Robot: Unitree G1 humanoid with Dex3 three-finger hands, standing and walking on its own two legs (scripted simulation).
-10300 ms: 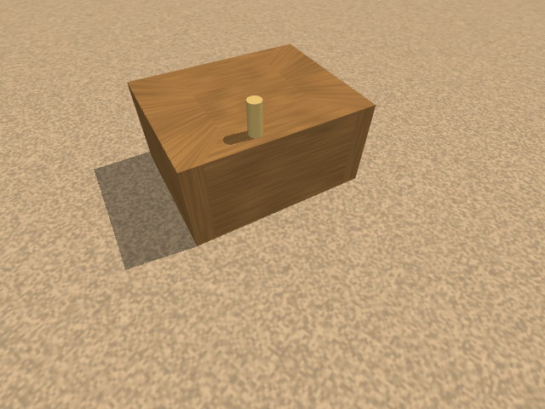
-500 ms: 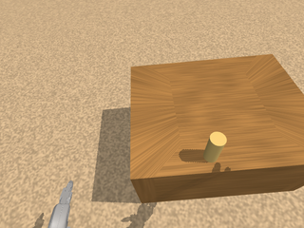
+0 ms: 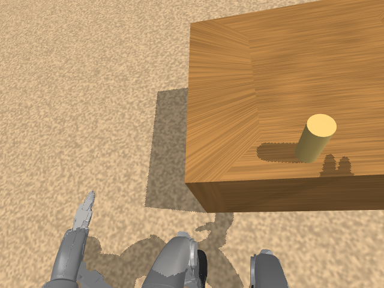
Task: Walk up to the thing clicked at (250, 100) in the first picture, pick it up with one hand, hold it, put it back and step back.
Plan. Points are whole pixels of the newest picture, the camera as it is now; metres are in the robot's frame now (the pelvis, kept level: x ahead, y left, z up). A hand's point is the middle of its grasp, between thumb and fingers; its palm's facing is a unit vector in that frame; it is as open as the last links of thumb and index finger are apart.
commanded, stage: approach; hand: right
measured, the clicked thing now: (313, 140) +0.48 -0.22 -0.13
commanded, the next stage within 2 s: close in in 0.12 s
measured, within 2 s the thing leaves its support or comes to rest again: neither
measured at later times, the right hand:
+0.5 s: hand (342, 174) +0.41 -0.28 -0.16, palm faces +0.16 +0.99 +0.05, open 17.6 cm
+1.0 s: hand (316, 170) +0.41 -0.22 -0.14, palm faces +0.16 +0.99 +0.04, open 17.6 cm
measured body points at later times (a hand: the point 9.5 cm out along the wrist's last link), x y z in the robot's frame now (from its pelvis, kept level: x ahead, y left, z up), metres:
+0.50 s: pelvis -0.04 +0.00 -0.11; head +0.14 -0.10 +0.29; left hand +0.15 +0.25 +0.02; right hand +0.39 -0.33 -0.16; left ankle +0.08 +0.14 -0.63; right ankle +0.01 -0.11 -0.63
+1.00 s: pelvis -0.03 +0.00 -0.10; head +0.13 -0.07 +0.32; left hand +0.15 +0.26 +0.04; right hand +0.39 -0.27 -0.14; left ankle +0.08 +0.14 -0.63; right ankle +0.01 -0.11 -0.63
